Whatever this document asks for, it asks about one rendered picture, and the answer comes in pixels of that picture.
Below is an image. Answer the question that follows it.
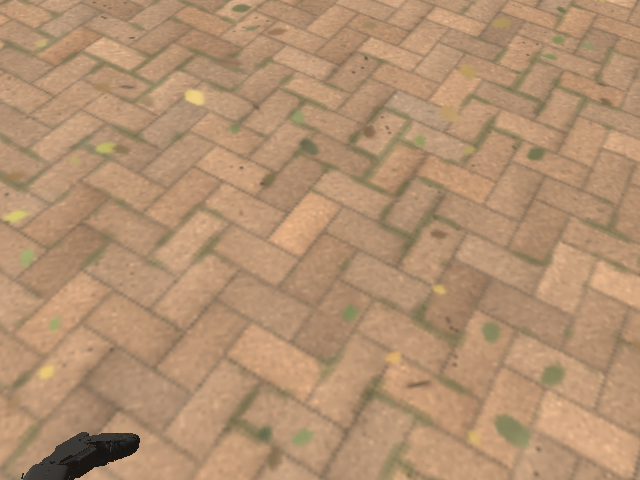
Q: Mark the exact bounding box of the left robot hand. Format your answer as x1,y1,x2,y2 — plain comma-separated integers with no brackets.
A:
21,432,140,480

